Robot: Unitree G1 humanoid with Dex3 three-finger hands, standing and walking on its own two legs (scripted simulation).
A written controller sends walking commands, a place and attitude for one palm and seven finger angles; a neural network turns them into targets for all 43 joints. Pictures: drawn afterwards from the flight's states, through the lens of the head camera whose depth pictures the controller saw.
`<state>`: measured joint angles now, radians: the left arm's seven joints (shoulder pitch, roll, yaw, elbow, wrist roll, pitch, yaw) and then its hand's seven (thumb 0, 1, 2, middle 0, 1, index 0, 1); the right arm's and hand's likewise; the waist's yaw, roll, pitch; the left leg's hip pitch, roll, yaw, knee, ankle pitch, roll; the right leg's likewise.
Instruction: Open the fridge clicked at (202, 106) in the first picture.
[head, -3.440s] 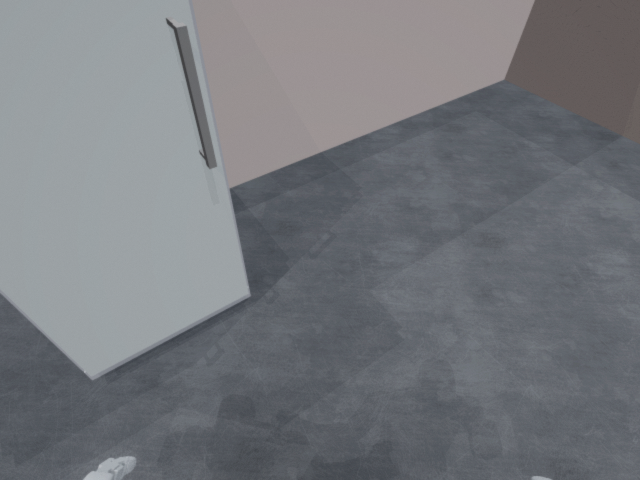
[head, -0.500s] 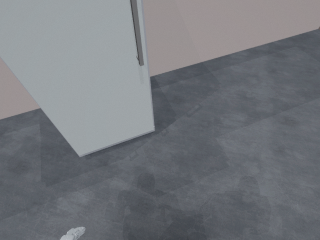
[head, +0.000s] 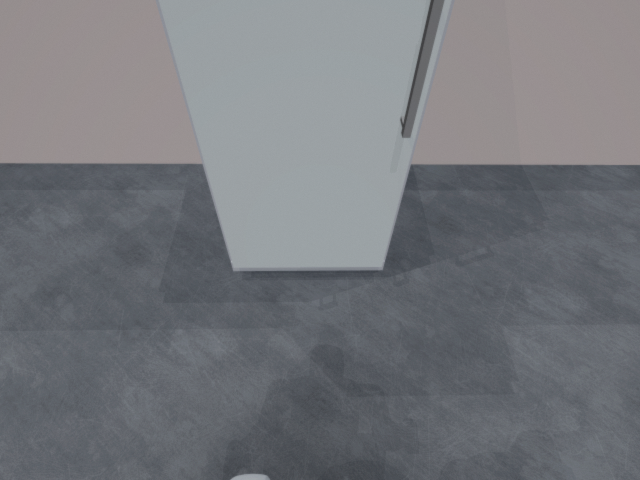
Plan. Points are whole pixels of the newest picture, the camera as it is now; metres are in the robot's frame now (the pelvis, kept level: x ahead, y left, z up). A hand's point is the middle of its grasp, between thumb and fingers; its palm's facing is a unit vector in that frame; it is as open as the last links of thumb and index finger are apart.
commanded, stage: take the last steps up to it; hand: right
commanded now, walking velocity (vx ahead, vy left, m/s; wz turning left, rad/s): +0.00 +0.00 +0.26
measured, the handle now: (418, 67) +0.84 -0.11 +0.08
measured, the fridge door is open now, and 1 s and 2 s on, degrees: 0 0 0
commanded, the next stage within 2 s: come to a stop and stand still in 1.08 s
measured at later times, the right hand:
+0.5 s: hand out of the picture +0.02 -0.19 -0.18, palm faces +0.07 +0.98 -0.16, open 7.3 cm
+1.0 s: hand (467, 390) +0.30 -0.21 -0.17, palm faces -0.09 +0.99 -0.14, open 7.3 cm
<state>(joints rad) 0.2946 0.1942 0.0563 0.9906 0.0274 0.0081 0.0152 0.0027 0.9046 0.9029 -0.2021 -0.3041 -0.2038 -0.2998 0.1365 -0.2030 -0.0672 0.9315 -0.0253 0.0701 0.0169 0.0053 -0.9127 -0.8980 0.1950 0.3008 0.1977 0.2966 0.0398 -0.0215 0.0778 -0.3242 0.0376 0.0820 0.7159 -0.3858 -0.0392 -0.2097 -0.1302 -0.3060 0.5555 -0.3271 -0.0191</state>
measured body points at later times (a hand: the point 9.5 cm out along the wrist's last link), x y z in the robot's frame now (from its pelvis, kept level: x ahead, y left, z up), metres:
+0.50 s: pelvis +0.04 -0.01 +0.00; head +0.04 -0.03 +0.45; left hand +0.08 +0.23 -0.14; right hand +0.02 -0.24 -0.16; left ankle +0.00 +0.12 -0.73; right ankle +0.07 -0.11 -0.73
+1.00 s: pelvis +0.21 -0.05 +0.00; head +0.23 -0.06 +0.45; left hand +0.05 +0.10 -0.14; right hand +0.30 -0.26 -0.16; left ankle +0.30 +0.08 -0.69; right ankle +0.07 -0.11 -0.73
